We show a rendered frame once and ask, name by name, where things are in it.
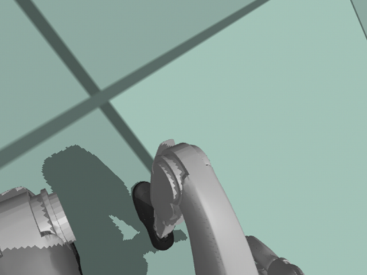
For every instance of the right robot hand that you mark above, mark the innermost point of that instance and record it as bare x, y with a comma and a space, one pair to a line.
262, 255

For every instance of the left robot foot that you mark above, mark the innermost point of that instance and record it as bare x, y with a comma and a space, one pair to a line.
76, 255

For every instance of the right robot foot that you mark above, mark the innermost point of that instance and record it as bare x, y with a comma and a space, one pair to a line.
145, 211

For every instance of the right robot arm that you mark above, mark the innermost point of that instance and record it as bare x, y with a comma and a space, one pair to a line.
282, 266

